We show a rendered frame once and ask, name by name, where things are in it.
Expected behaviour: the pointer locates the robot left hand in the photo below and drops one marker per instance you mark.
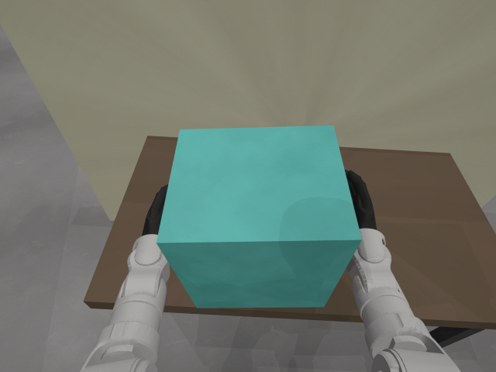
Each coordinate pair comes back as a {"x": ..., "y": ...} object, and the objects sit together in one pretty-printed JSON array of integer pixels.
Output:
[{"x": 153, "y": 218}]

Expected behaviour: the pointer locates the robot right upper arm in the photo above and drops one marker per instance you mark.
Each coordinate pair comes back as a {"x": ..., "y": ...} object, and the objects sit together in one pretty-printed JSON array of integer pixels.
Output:
[{"x": 397, "y": 360}]

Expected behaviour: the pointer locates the carton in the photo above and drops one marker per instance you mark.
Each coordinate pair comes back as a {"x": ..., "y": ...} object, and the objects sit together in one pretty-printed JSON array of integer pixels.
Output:
[{"x": 258, "y": 217}]

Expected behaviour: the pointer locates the right robot forearm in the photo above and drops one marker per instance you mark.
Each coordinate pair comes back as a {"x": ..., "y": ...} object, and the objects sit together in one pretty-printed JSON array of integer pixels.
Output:
[{"x": 386, "y": 314}]

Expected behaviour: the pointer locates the left robot forearm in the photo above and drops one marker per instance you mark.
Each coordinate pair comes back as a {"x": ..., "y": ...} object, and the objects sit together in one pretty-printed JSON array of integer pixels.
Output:
[{"x": 133, "y": 328}]

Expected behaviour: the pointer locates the robot right hand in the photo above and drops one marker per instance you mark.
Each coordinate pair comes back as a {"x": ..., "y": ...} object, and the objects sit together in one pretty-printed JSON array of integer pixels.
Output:
[{"x": 361, "y": 201}]

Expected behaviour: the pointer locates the table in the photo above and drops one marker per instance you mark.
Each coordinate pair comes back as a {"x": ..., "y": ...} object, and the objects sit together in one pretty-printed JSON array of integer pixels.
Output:
[{"x": 443, "y": 248}]

